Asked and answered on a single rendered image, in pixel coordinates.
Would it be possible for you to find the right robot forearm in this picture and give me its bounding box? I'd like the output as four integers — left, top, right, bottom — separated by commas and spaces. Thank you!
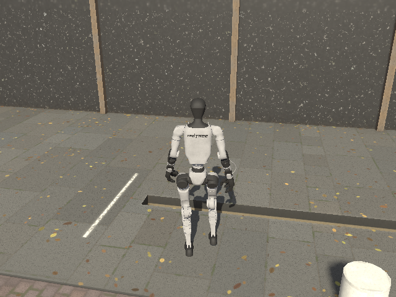
221, 151, 233, 179

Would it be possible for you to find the right robot hand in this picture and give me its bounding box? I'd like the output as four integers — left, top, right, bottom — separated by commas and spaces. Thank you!
220, 177, 235, 193

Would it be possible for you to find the left robot upper arm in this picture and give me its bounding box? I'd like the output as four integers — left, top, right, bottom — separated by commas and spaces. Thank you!
170, 125, 185, 158

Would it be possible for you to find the left robot thigh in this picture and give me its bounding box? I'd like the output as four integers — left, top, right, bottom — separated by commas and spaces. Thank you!
176, 173, 192, 218

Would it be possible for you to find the left robot forearm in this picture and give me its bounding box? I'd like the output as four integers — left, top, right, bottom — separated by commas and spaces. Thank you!
166, 149, 176, 172

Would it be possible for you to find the right robot upper arm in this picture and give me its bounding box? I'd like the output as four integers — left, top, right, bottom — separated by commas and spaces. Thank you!
211, 125, 227, 160

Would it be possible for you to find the right robot shin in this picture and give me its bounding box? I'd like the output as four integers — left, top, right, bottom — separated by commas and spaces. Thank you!
209, 199, 217, 237

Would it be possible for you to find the left robot hand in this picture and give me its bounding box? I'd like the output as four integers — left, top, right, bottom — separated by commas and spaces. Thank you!
165, 170, 179, 183

